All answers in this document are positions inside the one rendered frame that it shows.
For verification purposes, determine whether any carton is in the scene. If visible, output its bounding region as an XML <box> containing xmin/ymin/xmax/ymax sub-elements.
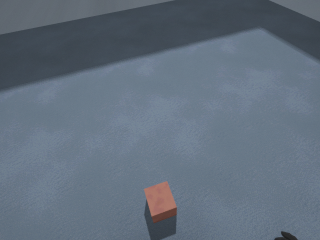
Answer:
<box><xmin>144</xmin><ymin>181</ymin><xmax>177</xmax><ymax>223</ymax></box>

